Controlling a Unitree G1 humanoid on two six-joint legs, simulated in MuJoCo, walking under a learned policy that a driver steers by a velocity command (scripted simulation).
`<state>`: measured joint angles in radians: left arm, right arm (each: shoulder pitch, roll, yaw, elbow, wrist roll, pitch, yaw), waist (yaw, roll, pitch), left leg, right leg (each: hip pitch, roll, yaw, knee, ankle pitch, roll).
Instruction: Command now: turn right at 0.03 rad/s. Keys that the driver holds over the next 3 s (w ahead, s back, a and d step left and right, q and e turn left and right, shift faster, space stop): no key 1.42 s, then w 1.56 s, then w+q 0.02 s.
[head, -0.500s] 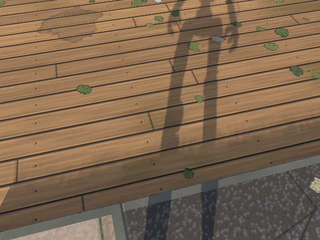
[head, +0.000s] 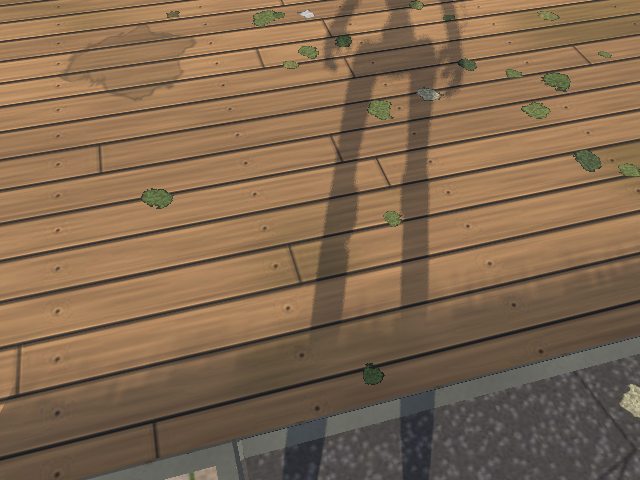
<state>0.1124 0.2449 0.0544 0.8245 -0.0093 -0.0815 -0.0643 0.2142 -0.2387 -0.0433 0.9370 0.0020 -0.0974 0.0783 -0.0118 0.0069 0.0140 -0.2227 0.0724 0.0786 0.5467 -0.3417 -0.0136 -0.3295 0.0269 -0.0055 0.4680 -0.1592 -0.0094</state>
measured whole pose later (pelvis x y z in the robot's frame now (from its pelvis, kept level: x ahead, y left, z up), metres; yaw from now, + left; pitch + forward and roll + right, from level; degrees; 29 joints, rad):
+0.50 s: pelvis +0.02 +0.01 +0.00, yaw +0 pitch +0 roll -1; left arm 0.11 0.28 0.07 0.88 -0.01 -0.07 -0.05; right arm 0.11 -0.29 -0.07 0.93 0.00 -0.09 0.07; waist 0.01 0.01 0.04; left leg -0.16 0.05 0.08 0.54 -0.37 0.00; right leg -0.29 0.00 0.00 0.51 -0.22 0.01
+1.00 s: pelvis +0.02 +0.01 +0.00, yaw +1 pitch -1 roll -1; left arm 0.07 0.31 0.06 0.96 0.00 -0.07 -0.05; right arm 0.13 -0.32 -0.07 0.97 0.00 -0.08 0.07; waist 0.00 0.00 0.05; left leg -0.11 0.03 0.08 0.48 -0.35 0.01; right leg -0.25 -0.01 0.00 0.48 -0.21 0.02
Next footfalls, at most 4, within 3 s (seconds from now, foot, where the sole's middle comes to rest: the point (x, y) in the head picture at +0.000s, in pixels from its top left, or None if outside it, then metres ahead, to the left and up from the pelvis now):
2.14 left None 0.49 0.10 -0.77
2.76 right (385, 344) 0.88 -0.16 -0.90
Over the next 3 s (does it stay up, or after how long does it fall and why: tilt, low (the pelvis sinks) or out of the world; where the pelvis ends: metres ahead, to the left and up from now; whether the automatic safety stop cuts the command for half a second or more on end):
stays up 0.85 -0.06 -0.13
